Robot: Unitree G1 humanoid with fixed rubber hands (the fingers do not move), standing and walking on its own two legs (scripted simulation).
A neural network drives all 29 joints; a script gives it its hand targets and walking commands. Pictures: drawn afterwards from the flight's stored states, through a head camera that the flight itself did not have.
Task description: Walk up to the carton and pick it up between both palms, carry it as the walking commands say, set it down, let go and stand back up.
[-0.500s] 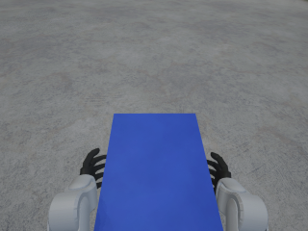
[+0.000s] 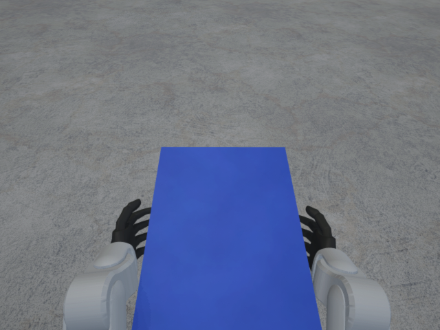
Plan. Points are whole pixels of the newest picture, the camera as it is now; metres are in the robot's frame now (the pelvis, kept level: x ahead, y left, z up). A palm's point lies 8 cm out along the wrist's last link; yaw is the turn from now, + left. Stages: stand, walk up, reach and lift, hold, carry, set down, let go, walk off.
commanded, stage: carry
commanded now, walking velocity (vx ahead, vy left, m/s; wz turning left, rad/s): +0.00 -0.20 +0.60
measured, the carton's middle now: (222, 251) +0.26 +0.00 +0.04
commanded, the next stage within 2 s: none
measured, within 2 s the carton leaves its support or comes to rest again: neither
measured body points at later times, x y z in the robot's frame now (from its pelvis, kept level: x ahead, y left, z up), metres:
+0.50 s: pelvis -0.01 -0.13 +0.01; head -0.02 -0.15 +0.46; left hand +0.17 +0.08 +0.10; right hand +0.26 -0.21 +0.09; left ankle -0.05 -0.04 -0.68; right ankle +0.03 -0.21 -0.72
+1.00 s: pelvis +0.02 -0.26 +0.01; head +0.04 -0.28 +0.46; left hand +0.14 -0.01 +0.09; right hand +0.30 -0.27 +0.07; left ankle -0.05 -0.16 -0.65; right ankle +0.10 -0.34 -0.72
